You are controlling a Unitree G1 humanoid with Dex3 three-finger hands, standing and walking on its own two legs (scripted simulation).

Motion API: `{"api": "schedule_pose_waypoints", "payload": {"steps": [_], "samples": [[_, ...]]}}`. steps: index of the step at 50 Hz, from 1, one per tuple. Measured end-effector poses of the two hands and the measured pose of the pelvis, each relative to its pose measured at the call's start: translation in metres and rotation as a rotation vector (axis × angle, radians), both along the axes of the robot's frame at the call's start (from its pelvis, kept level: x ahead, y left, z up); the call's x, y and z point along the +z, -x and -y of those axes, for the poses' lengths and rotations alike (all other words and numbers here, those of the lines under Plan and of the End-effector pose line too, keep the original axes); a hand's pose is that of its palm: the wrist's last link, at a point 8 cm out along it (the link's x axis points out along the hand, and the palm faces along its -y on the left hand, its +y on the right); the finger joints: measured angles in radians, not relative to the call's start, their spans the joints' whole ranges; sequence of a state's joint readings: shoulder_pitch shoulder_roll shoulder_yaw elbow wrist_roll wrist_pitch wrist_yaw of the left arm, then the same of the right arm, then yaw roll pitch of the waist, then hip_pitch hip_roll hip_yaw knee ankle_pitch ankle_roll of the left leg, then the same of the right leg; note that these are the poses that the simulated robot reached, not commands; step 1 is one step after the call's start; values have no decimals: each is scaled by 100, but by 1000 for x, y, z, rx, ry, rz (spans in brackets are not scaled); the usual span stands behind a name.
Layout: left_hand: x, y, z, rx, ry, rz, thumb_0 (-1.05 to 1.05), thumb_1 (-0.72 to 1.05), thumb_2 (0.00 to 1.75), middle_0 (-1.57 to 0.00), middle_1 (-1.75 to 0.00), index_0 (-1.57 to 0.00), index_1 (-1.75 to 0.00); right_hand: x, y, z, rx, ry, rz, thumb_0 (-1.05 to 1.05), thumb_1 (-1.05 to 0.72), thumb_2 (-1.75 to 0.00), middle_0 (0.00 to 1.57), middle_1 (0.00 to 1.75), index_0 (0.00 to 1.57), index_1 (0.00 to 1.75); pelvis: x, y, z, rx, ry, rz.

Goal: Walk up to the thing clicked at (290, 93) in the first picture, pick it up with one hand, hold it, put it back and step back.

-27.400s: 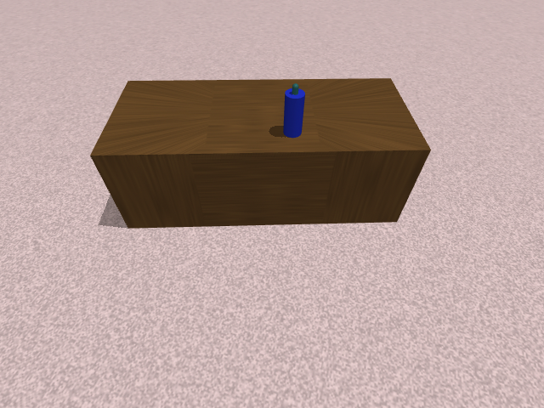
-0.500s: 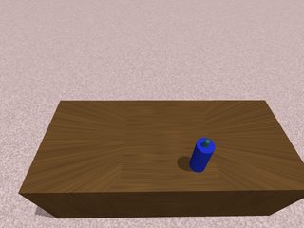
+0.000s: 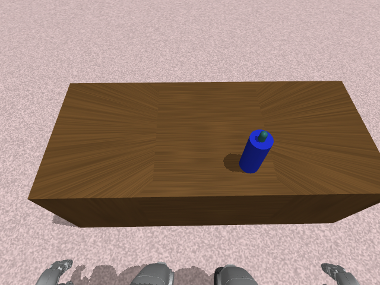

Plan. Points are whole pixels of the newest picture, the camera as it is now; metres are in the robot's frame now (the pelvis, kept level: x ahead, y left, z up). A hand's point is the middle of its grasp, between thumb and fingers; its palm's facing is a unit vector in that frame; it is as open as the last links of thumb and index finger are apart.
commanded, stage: step back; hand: right
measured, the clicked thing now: (256, 150) +0.52 -0.21 -0.21
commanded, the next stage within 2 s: none
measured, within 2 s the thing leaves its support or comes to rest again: neither
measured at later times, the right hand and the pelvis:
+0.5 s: hand out of the picture -0.02 -0.22 -0.15, palm faces +0.03 +0.91 -0.42, open 7.4 cm; pelvis -0.09 +0.05 +0.00, yaw -3 degrees
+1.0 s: hand out of the picture -0.12 -0.21 -0.14, palm faces -0.04 +0.90 -0.44, open 7.4 cm; pelvis -0.21 +0.06 -0.01, yaw -1 degrees
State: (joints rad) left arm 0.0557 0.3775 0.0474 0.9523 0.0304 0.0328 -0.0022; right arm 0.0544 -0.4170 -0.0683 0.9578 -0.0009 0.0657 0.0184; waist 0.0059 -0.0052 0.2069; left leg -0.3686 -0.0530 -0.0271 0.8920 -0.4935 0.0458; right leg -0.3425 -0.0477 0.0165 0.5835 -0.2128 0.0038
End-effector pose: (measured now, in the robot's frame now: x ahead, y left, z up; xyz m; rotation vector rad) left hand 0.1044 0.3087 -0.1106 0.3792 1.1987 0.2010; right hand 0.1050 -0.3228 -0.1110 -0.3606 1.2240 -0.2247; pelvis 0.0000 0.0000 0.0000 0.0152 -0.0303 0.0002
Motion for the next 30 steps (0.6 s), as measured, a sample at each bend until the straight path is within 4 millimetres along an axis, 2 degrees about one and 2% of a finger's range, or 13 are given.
{"api": "schedule_pose_waypoints", "payload": {"steps": [4, 8, 12, 15, 19, 24, 30], "samples": [[-6, -1, -13, -25, 6, 36, 0, 90, 90, -20, -30, -21, -30, 3, 27, -13, -3, 13, -7, 0, -90, -90, 20, 30, 20, 30, -5, 15, -15, 11, 7, -21], [-21, -4, -31, -26, 29, 101, 0, 90, 90, -20, -30, -21, -30, 0, 66, -30, 2, 58, -51, 0, -90, -90, 20, 30, 20, 30, -16, 34, -34, 20, 7, -17], [-21, 9, -37, -16, 41, 86, 0, 90, 90, -20, -30, -21, -30, 10, 106, -52, -14, 50, -104, 0, -90, -90, 20, 30, 20, 30, -6, 47, -43, 17, 34, -7], [-16, 24, -39, -12, 57, 58, 0, 90, 90, -20, -30, -21, -30, 18, 124, -60, -29, 54, -125, 0, -90, -90, 20, 30, 20, 30, 3, 54, -47, 7, 41, -25], [-13, 51, -43, -25, 52, 14, 0, 90, 90, -20, -30, -21, -30, 18, 131, -63, -50, 59, -93, 0, -90, -90, 21, 30, 21, 30, 5, 66, -53, -17, 37, -27], [-12, 76, -46, -48, 20, -26, 0, 90, 90, -20, -30, -21, -30, 7, 132, -62, -56, 39, -15, 0, -90, -90, 21, 30, 20, 30, -1, 83, -53, -50, 14, -16], [1, 97, -34, -59, -11, 1, 1, 90, 90, -20, -30, -21, -30, -12, 137, -54, -66, -16, 46, 0, -90, -90, 20, 30, 20, 30, -6, 105, -44, -58, 36, 11]]}}
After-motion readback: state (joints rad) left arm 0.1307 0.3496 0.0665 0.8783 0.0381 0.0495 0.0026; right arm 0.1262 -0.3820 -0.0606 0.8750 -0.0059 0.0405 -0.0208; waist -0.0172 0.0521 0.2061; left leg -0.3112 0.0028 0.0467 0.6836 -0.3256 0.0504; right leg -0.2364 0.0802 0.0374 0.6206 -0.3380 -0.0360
